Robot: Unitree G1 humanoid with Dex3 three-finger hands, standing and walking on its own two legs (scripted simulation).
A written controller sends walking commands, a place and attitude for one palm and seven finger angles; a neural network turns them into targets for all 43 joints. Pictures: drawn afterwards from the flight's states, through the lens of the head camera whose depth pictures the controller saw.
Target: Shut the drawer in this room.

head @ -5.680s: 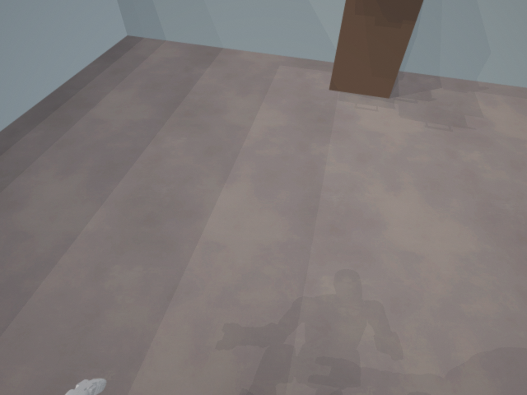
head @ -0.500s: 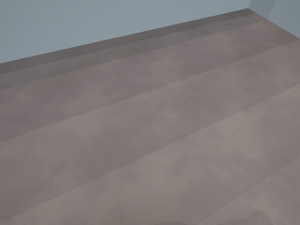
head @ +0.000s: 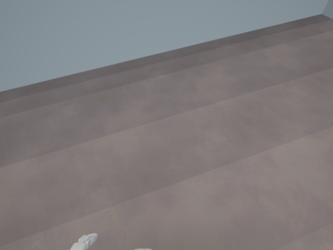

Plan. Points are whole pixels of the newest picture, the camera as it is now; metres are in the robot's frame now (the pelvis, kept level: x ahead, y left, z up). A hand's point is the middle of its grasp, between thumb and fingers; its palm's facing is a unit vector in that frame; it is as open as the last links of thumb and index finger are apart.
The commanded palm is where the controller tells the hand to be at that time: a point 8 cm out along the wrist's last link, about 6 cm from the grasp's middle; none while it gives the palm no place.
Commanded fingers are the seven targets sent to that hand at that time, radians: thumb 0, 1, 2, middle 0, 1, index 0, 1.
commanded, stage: turn or walk to find it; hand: left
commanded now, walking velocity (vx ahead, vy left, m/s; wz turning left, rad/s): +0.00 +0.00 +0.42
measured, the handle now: out of the picture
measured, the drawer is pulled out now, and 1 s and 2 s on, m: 0.17 0.17 0.17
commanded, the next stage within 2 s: none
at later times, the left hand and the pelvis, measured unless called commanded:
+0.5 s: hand out of the picture -0.05 +0.26 -0.18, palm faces +0.28 -0.93 -0.24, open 7.4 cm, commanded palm none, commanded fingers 0.00 0.90 0.90 -0.20 -0.30 -0.20 -0.30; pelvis -0.02 +0.05 +0.00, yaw +13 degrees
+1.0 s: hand out of the picture -0.01 +0.23 -0.14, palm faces +0.41 -0.87 -0.27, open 7.4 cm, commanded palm none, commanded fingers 0.00 0.90 0.90 -0.20 -0.30 -0.20 -0.30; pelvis -0.03 +0.01 +0.00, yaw +25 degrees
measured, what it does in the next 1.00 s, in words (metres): steps on the spot, turning left: left foot, then right foot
